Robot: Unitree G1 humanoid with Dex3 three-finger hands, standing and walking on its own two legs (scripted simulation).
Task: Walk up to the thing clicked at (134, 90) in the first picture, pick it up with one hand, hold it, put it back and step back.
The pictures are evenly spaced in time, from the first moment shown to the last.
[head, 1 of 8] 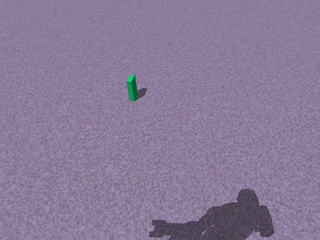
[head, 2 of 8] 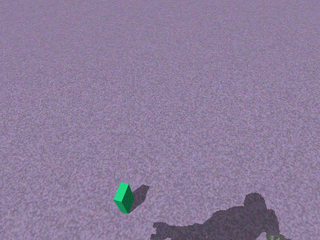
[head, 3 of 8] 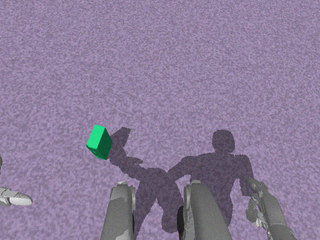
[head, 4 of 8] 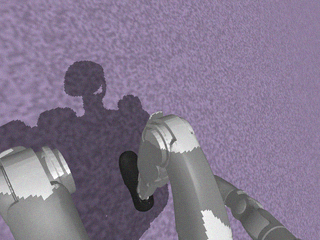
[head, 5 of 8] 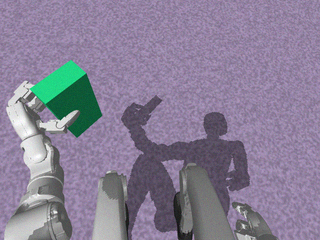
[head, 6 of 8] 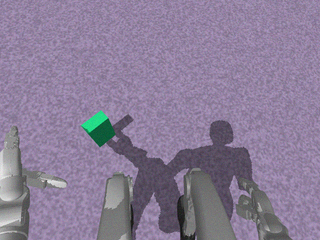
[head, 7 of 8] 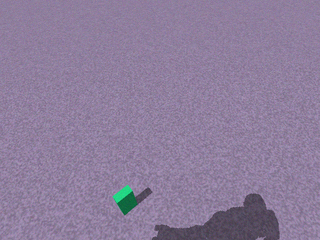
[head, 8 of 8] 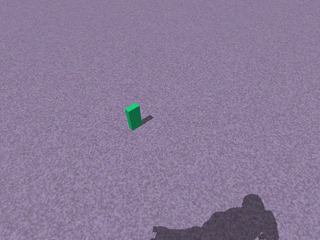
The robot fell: no
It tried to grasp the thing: yes
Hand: left
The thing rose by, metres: 0.66
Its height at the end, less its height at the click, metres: +0.00
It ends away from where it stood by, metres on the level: 0.02
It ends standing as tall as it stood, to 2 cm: yes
